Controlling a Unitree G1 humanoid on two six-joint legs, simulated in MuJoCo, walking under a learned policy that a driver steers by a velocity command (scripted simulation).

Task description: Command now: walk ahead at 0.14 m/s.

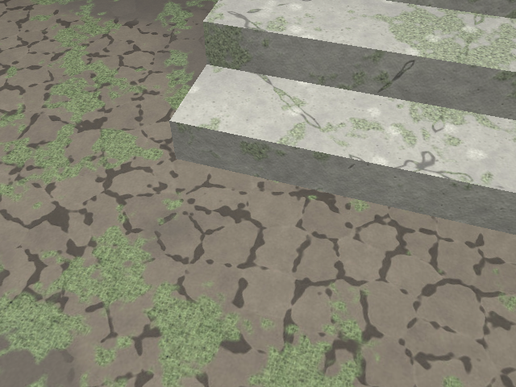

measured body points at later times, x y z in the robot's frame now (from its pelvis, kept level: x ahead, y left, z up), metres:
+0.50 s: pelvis +0.13 -0.05 +0.01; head +0.14 -0.07 +0.46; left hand +0.05 +0.17 -0.13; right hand +0.28 -0.31 -0.12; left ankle +0.24 +0.11 -0.66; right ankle +0.05 -0.14 -0.74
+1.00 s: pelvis +0.42 +0.00 +0.01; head +0.43 +0.00 +0.46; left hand +0.56 +0.26 -0.12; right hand +0.40 -0.26 -0.13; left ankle +0.43 +0.09 -0.74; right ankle +0.46 -0.17 -0.64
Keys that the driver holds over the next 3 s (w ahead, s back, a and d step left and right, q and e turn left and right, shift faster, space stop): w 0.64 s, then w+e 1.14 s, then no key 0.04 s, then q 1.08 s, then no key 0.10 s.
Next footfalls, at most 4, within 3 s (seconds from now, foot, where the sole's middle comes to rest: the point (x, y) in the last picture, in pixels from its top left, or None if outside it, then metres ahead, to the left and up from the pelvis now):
0.74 left None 0.47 0.10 -0.77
1.30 right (343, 315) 0.71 -0.21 -0.77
1.76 left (314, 229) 1.02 -0.15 -0.77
2.12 right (386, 251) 0.93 -0.37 -0.77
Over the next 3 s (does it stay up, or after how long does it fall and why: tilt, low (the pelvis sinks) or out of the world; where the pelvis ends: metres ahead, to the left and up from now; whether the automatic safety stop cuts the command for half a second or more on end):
stays up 0.91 -0.20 0.00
